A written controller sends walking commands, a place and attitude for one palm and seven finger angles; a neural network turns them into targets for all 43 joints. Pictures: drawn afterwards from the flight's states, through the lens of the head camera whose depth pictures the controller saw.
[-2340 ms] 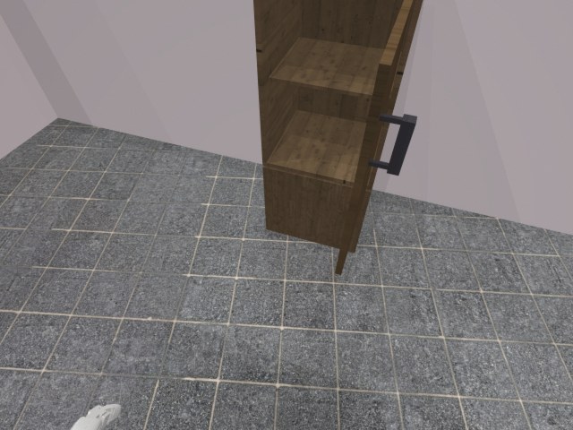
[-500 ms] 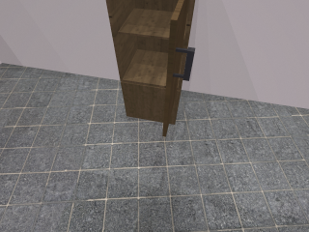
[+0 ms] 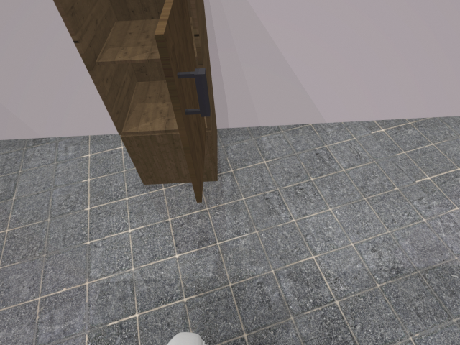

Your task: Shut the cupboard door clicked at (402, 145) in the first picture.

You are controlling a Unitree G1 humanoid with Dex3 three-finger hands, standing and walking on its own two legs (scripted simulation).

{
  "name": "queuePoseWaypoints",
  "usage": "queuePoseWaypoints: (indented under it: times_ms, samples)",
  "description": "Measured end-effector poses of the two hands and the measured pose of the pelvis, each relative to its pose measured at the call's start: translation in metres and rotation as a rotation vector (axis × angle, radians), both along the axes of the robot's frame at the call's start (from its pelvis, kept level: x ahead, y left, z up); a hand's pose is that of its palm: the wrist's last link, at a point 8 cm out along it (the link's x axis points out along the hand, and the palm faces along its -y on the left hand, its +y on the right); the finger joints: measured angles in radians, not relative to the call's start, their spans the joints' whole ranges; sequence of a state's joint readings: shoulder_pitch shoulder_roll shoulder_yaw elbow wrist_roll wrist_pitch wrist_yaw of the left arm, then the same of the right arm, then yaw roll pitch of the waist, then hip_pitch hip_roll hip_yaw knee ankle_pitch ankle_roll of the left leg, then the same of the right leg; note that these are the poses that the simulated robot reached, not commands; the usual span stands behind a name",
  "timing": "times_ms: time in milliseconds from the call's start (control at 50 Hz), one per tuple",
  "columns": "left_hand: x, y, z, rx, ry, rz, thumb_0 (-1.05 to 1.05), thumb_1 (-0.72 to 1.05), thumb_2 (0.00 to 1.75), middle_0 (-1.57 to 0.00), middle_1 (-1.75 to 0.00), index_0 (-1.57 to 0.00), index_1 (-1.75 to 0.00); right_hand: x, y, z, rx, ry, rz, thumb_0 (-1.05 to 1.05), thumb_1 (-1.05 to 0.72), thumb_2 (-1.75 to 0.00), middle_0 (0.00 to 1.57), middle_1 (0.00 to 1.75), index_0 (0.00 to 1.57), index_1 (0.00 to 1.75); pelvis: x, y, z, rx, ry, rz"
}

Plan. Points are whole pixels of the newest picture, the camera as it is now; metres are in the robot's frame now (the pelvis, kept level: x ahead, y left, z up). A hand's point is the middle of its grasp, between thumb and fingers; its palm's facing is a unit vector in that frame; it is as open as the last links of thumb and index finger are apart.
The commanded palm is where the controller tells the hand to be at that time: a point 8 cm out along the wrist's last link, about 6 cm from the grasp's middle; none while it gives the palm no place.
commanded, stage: walk around to get in front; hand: left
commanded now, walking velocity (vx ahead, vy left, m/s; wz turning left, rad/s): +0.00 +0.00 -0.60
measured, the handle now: (194, 94) +0.64 +0.15 +0.06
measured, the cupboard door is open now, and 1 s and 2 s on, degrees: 89 89 89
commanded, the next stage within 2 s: none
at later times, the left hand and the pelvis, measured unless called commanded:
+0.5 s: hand out of the picture +0.10 +0.27 -0.17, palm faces -0.26 -0.94 -0.21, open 7.4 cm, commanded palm none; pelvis -0.02 +0.08 +0.00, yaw -19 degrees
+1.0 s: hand (184, 330) +0.17 +0.12 -0.15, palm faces -0.59 -0.77 -0.26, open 7.4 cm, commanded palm none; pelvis -0.04 +0.03 +0.00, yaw -37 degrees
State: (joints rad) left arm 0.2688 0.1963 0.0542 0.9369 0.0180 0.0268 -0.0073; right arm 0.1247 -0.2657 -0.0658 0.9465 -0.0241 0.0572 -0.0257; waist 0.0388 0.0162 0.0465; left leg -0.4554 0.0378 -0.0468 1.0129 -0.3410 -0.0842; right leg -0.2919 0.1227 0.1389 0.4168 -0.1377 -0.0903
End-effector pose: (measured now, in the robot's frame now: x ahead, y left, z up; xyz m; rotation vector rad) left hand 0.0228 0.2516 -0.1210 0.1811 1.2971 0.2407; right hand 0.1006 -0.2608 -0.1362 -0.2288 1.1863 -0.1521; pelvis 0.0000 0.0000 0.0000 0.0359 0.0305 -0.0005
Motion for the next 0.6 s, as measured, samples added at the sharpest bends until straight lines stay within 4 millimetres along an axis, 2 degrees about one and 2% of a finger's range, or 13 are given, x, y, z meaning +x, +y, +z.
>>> queuePoseWaypoints:
  times_ms: [100, 200, 260, 380, 440, 500, 600]
  samples:
    - [0.014, 0.018, -0.003, -0.002, -0.018, -0.058, 0.01, 0.9, 0.9, -0.2, -0.3, -0.2, -0.3, -0.008, 0.01, 0.008, -0.014, -0.035, -0.042, 0.01, -0.91, -0.9, 0.2, 0.3, 0.2, 0.3, -0.005, 0.014, -0.001, -0.011, 0.006, -0.059]
    - [0.03, 0.043, -0.012, -0.011, -0.03, -0.121, 0.01, 0.9, 0.9, -0.2, -0.3, -0.2, -0.3, -0.023, 0.03, 0.017, -0.033, -0.076, -0.092, 0.01, -0.91, -0.9, 0.2, 0.3, 0.2, 0.3, -0.012, 0.037, -0.003, -0.027, 0.01, -0.118]
    - [0.043, 0.06, -0.022, -0.025, -0.044, -0.158, 0.01, 0.9, 0.9, -0.2, -0.3, -0.2, -0.3, -0.043, 0.043, 0.02, -0.061, -0.096, -0.13, 0.01, -0.91, -0.9, 0.2, 0.3, 0.2, 0.3, -0.016, 0.052, -0.008, -0.04, 0.006, -0.144]
    - [0.069, 0.077, -0.018, -0.045, -0.056, -0.258, 0.01, 0.9, 0.9, -0.2, -0.3, -0.2, -0.29, -0.095, 0.065, 0.031, -0.077, -0.037, -0.217, 0.01, -0.9, -0.9, 0.2, 0.3, 0.2, 0.3, -0.02, 0.07, 0.001, -0.061, -0.016, -0.237]
    - [0.078, 0.077, -0.019, -0.051, -0.04, -0.301, 0.01, 0.91, 0.9, -0.2, -0.3, -0.2, -0.29, -0.116, 0.074, 0.03, -0.072, -0.021, -0.267, 0.01, -0.9, -0.9, 0.2, 0.3, 0.2, 0.3, -0.02, 0.075, 0.001, -0.067, -0.018, -0.284]
    - [0.086, 0.07, -0.021, -0.058, -0.015, -0.349, 0.01, 0.91, 0.9, -0.2, -0.3, -0.2, -0.29, -0.139, 0.082, 0.026, -0.056, -0.002, -0.327, 0.01, -0.9, -0.9, 0.2, 0.3, 0.2, 0.3, -0.021, 0.076, 0.001, -0.068, -0.017, -0.327]
    - [0.109, 0.037, -0.023, -0.076, 0.0, -0.452, 0.01, 0.91, 0.9, -0.2, -0.3, -0.2, -0.29, -0.186, 0.092, 0.015, -0.016, 0.067, -0.441, 0.01, -0.9, -0.9, 0.2, 0.3, 0.21, 0.3, -0.025, 0.071, -0.001, -0.064, -0.012, -0.4]
